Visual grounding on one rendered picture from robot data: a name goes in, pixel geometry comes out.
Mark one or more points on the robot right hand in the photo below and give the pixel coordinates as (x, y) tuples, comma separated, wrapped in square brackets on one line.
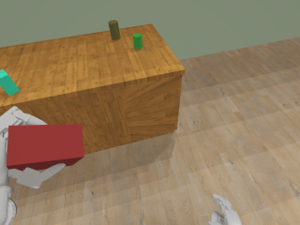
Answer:
[(229, 216)]

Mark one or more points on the sponge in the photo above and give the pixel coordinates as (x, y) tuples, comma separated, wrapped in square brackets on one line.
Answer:
[(41, 146)]

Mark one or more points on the left robot forearm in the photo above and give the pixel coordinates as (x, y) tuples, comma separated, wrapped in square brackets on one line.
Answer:
[(8, 208)]

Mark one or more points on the table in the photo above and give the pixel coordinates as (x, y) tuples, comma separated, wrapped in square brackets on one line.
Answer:
[(119, 94)]

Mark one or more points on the robot left hand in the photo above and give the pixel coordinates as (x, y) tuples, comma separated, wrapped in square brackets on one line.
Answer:
[(28, 177)]

